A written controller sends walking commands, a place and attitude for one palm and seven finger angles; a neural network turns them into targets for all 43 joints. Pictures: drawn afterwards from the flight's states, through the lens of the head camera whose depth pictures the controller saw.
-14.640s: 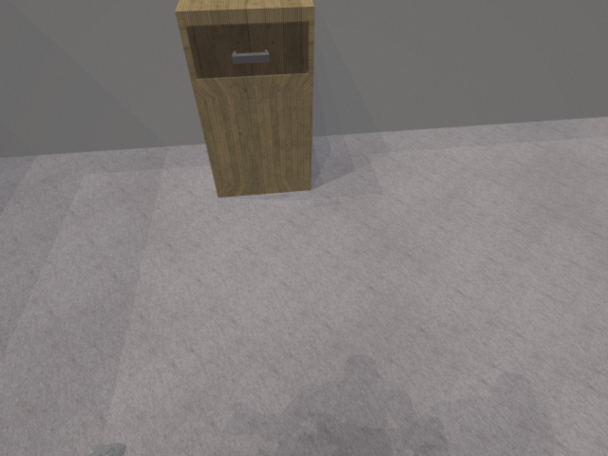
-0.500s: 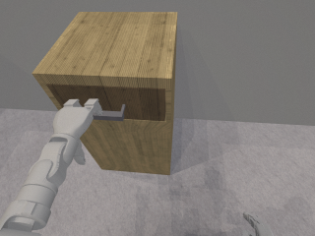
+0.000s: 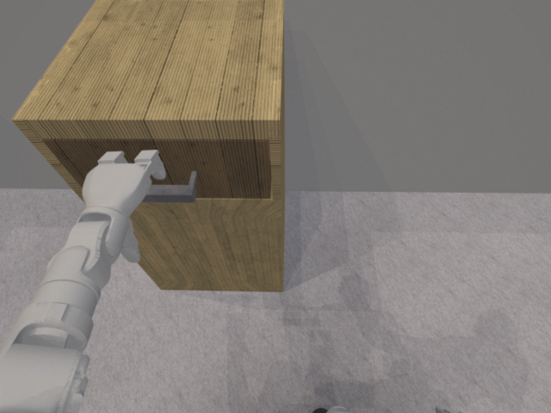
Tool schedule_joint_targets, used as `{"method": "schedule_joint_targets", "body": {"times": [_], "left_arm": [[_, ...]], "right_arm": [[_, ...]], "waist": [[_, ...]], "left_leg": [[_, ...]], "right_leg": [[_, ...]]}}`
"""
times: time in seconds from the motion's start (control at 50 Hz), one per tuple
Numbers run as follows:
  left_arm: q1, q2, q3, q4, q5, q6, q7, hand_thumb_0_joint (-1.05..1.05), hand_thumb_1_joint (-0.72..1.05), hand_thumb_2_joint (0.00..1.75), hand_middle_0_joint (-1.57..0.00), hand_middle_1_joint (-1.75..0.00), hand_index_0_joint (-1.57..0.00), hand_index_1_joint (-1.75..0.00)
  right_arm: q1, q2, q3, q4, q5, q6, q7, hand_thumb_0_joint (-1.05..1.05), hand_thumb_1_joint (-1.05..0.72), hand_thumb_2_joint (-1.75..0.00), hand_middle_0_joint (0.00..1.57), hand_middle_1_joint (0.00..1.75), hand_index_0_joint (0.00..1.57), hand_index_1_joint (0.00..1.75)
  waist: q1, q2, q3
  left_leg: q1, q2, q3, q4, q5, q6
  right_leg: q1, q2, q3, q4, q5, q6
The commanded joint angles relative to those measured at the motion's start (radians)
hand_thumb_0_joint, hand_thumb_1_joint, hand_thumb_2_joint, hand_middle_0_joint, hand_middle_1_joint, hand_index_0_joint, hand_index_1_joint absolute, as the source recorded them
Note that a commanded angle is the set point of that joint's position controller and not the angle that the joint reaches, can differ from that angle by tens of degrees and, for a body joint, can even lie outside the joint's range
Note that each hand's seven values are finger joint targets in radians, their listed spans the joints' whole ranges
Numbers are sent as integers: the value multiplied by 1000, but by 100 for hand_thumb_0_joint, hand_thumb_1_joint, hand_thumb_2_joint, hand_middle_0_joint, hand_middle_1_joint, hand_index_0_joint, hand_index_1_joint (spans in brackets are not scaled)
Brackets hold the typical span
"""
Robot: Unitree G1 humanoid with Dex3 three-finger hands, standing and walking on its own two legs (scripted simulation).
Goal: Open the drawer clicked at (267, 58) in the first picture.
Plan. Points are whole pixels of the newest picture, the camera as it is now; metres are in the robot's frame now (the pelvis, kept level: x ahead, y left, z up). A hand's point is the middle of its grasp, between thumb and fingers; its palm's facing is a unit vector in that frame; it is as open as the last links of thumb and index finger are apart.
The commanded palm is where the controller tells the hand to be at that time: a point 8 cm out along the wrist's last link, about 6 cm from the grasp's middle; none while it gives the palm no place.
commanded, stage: move the hooked fingers above the handle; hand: left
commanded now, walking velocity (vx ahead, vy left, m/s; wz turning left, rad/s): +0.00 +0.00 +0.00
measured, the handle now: (164, 184) +0.53 +0.25 -0.06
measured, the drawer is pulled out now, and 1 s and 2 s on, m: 0.00 0.00 0.00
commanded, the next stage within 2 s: lower the fingers behind the handle in 1.20 s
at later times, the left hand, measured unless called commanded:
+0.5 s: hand (149, 190) +0.47 +0.24 +0.00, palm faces -0.08 -0.03 -1.00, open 13.8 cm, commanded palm +0.46 +0.25 +0.06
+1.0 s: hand (145, 190) +0.47 +0.26 +0.00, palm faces -0.06 -0.05 -1.00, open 13.8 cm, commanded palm +0.46 +0.25 +0.06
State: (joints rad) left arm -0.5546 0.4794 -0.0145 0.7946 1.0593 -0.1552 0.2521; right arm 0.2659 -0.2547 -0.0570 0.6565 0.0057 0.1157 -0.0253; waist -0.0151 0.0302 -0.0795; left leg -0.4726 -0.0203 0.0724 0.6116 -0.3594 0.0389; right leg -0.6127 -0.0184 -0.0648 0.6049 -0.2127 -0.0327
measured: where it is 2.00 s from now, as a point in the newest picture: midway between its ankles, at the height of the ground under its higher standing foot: outside the picture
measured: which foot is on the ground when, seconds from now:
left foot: down 0.00-1.00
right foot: down 0.00-1.00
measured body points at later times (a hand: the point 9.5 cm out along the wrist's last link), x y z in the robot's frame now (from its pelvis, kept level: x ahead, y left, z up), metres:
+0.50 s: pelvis +0.00 +0.01 -0.02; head +0.10 +0.00 +0.42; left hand +0.47 +0.24 +0.06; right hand +0.02 -0.27 -0.15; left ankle -0.04 +0.09 -0.72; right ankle +0.04 -0.10 -0.72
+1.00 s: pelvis +0.01 +0.02 -0.02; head +0.12 +0.02 +0.42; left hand +0.47 +0.26 +0.05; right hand +0.05 -0.26 -0.15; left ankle -0.04 +0.09 -0.72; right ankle +0.04 -0.10 -0.72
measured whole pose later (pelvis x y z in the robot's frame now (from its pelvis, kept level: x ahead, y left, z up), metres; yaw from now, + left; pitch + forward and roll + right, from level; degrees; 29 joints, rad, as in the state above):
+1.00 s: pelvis +0.01 +0.02 -0.02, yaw +0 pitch +20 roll -1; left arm -0.74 0.51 -0.01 1.00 1.09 -0.17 0.33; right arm 0.31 -0.26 -0.06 0.69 -0.03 0.15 0.00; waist -0.08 0.04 -0.13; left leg -0.67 -0.02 0.06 0.76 -0.44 0.06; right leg -0.79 -0.02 -0.08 0.70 -0.26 -0.01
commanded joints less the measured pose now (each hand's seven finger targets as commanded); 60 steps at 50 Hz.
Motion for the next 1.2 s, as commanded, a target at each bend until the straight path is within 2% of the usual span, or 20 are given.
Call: {"method": "schedule_joint_targets", "body": {"times": [0.0,0.04,0.08,0.2,0.28,0.34,0.42,0.54,0.58,0.66,0.72,0.8,0.84,0.94,1.0,1.02,1.06,1.1,1.14,1.18], "left_arm": [[-405,249,89,-145,3,-12,61,0,-50,30,-30,-120,-30,-120],[-418,256,99,-105,-1,-11,63,0,-50,30,-30,-120,-30,-120],[-459,234,68,-87,4,-12,67,0,-50,30,-30,-120,-30,-120],[-538,302,101,-28,20,-11,88,0,-50,30,-30,-120,-30,-120],[-577,271,75,-9,23,-14,97,0,-50,30,-30,-120,-30,-120],[-622,264,63,46,23,0,100,0,-50,30,-30,-120,-30,-120],[-669,292,67,69,30,6,103,0,-50,30,-30,-120,-30,-120],[-615,371,137,58,21,4,96,0,-50,30,-30,-120,-30,-120],[-575,380,134,86,20,12,87,0,-50,30,-30,-120,-30,-120],[-556,368,132,16,15,-14,74,0,-50,30,-30,-120,-30,-120],[-573,335,109,-6,9,-34,74,0,-50,30,-30,-120,-30,-120],[-569,304,102,-33,7,-54,94,0,-50,30,-30,-120,-30,-120],[-616,260,69,-30,8,-49,109,0,-50,30,-30,-120,-30,-120],[-653,305,94,4,19,-8,130,0,-50,30,-30,-120,-30,-120],[-622,270,63,48,22,20,117,0,-50,30,-30,-120,-30,-120],[-601,294,85,37,18,22,110,0,-50,30,-30,-120,-30,-120],[-576,307,93,38,11,22,91,0,-50,30,-30,-120,-30,-120],[-542,270,64,55,11,20,75,0,-50,30,-30,-120,-30,-120],[-539,318,104,37,7,4,65,0,-50,30,-30,-120,-30,-120],[-531,289,79,12,9,-15,59,0,-50,30,-30,-120,-30,-120]], "right_arm": [[57,-143,-50,-96,-5,-21,-6,0,-90,-90,20,30,20,30],[65,-147,-50,-89,-6,-19,-5,0,-90,-90,20,30,20,30],[80,-150,-49,-85,-7,-18,-5,0,-90,-90,20,30,20,30],[110,-162,-46,-67,-15,-13,-6,0,-90,-90,20,30,20,30],[136,-163,-51,-56,-23,-12,-1,0,-90,-90,20,30,20,30],[152,-172,-49,-44,-25,-10,0,0,-90,-90,20,30,20,30],[176,-180,-46,-36,-29,-7,2,0,-90,-90,20,30,20,30],[183,-188,-45,-41,-39,10,6,0,-90,-90,20,30,20,30],[180,-192,-40,-41,-34,19,6,0,-90,-90,20,30,20,30],[186,-189,-48,-48,-32,26,2,0,-90,-90,20,30,20,30],[188,-186,-52,-41,-31,28,-1,0,-90,-90,20,30,20,30],[191,-181,-59,-26,-37,28,3,0,-90,-90,20,30,20,30],[191,-177,-61,-18,-37,28,6,0,-90,-90,20,30,20,30],[180,-183,-51,-13,-40,30,12,0,-90,-90,20,30,20,30],[173,-175,-47,-22,-35,31,14,0,-90,-90,20,30,20,30],[168,-179,-46,-27,-35,31,15,0,-90,-90,20,30,20,30],[168,-177,-42,-38,-34,37,12,0,-90,-90,20,30,20,30],[159,-173,-41,-47,-30,39,10,0,-90,-90,20,30,20,30],[155,-179,-39,-52,-29,40,3,0,-90,-90,20,30,20,30],[155,-172,-43,-60,-28,38,1,0,-90,-90,20,30,20,30]], "waist": [[-5,6,-393],[-19,-36,-371],[-34,-27,-366],[-46,-12,-395],[-62,35,-447],[-86,1,-414],[-93,17,-450],[-63,27,-547],[-57,23,-488],[-49,53,-536],[-72,29,-496],[-69,71,-501],[-94,60,-472],[-87,61,-492],[-87,57,-465],[-71,66,-482],[-66,43,-507],[-70,24,-451],[-60,-9,-450],[-64,16,-465]], "left_leg": [[6,-15,-49,-46,354,-2],[-20,-14,-56,-40,345,1],[-21,-12,-57,-34,322,1],[-64,-15,-64,0,305,1],[-27,-9,-75,30,361,-7],[-60,-7,-85,42,346,-6],[-76,-7,-85,62,336,-4],[-82,-4,-76,93,442,-4],[-117,-2,-67,85,398,-3],[-56,9,-77,80,468,-7],[-44,15,-83,77,455,-6],[17,23,-100,85,528,-21],[32,29,-110,89,545,-26],[14,18,-107,87,520,-27],[-1,16,-96,81,517,-23],[4,16,-91,79,528,-23],[-1,15,-88,79,547,-18],[-28,13,-77,70,508,-12],[-53,12,-76,65,493,-4],[-44,8,-69,66,472,-3]], "right_leg": [[327,28,67,-3,236,-19],[313,31,64,-2,232,-17],[276,31,61,2,206,-15],[240,33,63,31,187,-15],[188,37,56,54,200,-16],[151,41,49,59,186,-16],[138,41,51,77,180,-14],[199,43,59,108,279,-12],[191,43,60,101,257,-10],[198,43,61,99,277,-11],[170,44,55,87,254,-10],[125,45,46,85,244,-12],[88,47,36,81,235,-11],[117,46,35,87,242,-14],[133,46,36,82,255,-13],[150,44,39,82,264,-13],[188,44,45,85,295,-11],[188,44,46,72,290,-10],[217,42,52,75,304,-12],[217,41,57,72,300,-10]]}}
